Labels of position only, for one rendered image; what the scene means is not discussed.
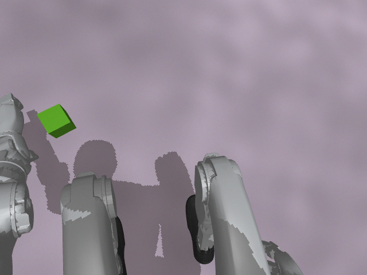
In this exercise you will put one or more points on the cube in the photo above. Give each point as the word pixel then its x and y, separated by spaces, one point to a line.
pixel 56 121

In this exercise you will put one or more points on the left robot arm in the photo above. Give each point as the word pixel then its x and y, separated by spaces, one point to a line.
pixel 16 208

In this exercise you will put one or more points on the right robot hand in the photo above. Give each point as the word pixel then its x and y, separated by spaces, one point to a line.
pixel 284 264

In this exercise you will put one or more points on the right robot foot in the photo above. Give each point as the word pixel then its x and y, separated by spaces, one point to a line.
pixel 203 257

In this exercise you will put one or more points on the left robot foot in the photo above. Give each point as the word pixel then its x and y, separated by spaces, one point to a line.
pixel 121 245

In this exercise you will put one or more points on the left robot hand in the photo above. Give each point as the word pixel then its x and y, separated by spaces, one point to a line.
pixel 12 119

